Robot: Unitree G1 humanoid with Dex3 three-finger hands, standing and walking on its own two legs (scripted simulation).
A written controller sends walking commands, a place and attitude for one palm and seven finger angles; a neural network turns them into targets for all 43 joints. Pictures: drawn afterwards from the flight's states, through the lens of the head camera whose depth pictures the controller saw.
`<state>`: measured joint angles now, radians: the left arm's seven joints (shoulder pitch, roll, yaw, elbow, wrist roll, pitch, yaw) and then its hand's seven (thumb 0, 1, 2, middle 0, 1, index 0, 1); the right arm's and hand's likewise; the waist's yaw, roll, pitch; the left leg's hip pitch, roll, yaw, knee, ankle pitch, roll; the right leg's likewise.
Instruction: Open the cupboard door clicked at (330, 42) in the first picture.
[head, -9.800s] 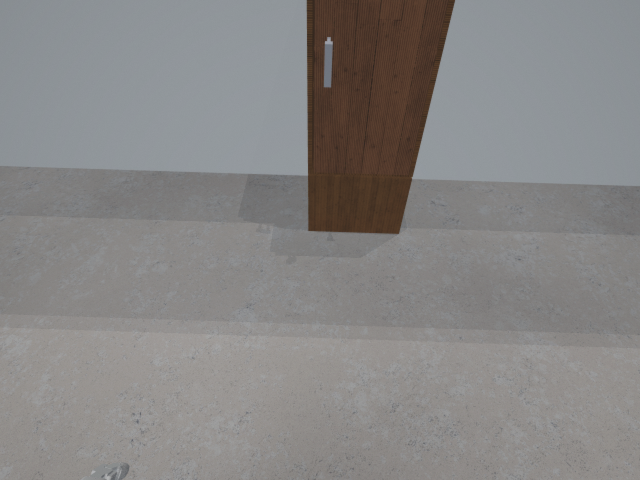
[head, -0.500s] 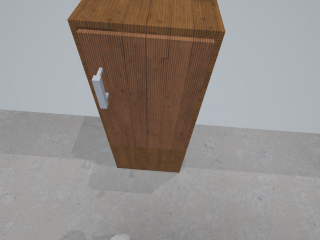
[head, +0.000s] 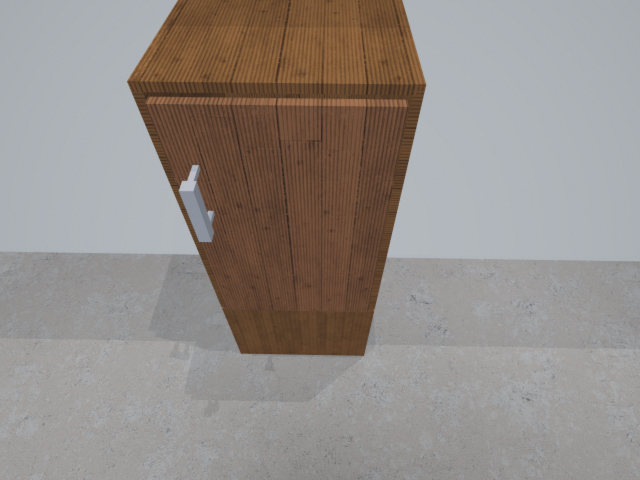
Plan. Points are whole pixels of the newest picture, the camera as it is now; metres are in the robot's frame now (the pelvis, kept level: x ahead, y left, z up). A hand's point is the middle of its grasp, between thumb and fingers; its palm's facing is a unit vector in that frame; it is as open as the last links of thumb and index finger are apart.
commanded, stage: come to a stop and stand still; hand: left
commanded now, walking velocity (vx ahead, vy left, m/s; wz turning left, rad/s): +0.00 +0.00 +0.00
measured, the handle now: (200, 204) +0.52 +0.23 +0.00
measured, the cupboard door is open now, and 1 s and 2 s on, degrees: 0 0 0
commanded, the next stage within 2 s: look again from close up in 0.04 s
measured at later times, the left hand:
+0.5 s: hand out of the picture +0.03 +0.18 -0.16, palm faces +0.00 -0.97 -0.23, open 7.4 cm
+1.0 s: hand (154, 435) +0.16 +0.19 +0.01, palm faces +0.17 -0.98 -0.05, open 7.8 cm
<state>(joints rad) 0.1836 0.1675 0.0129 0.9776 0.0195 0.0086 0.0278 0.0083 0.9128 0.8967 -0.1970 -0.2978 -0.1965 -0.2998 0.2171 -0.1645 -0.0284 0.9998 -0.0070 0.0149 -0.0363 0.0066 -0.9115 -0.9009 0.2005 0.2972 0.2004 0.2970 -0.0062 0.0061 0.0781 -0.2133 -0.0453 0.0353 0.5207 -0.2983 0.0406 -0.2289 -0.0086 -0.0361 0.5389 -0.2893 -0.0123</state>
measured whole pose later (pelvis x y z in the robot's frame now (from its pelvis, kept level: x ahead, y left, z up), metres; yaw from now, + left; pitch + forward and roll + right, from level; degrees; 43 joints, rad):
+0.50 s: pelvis -0.03 -0.01 +0.00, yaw +0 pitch -3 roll +0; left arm 0.27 0.22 -0.02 0.97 0.01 0.00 0.02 0.01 0.91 0.90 -0.20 -0.30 -0.20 -0.30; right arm 0.25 -0.22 0.00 1.00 -0.02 0.00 -0.01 0.01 -0.90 -0.90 0.20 0.30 0.20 0.30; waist 0.00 -0.01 0.00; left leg -0.19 -0.02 0.03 0.48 -0.24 0.03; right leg -0.20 0.02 -0.04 0.48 -0.24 -0.03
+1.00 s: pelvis -0.06 +0.01 -0.03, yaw +1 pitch +5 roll +0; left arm 0.31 0.18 0.12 0.20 -0.21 -0.42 -0.06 0.01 0.79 0.84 -0.20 -0.38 -0.20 -0.38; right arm 0.24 -0.23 0.00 0.70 0.02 -0.28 -0.04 0.01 -0.90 -0.90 0.20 0.30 0.20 0.30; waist -0.03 0.02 -0.10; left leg -0.56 -0.05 0.03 0.80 -0.32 0.04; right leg -0.57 -0.01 -0.03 0.83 -0.39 -0.02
